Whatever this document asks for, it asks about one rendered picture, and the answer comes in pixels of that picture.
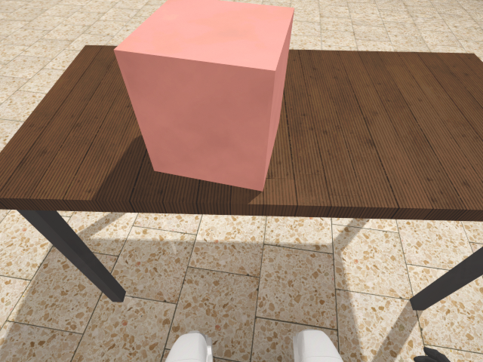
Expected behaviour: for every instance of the carton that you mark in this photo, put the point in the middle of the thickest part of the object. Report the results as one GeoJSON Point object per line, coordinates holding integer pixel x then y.
{"type": "Point", "coordinates": [206, 80]}

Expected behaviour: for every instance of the robot left thigh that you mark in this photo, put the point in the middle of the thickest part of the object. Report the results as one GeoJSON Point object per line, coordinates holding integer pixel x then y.
{"type": "Point", "coordinates": [191, 347]}

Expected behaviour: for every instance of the table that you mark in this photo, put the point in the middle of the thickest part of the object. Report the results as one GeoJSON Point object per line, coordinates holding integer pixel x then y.
{"type": "Point", "coordinates": [361, 134]}

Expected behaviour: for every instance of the right robot hand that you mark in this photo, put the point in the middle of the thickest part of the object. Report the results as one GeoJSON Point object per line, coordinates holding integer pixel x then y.
{"type": "Point", "coordinates": [432, 356]}

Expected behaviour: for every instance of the robot right thigh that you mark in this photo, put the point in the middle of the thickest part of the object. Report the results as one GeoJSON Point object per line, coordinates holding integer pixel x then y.
{"type": "Point", "coordinates": [314, 346]}

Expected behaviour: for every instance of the robot thigh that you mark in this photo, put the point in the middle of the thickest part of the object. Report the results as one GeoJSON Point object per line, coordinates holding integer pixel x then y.
{"type": "Point", "coordinates": [191, 347]}
{"type": "Point", "coordinates": [314, 346]}

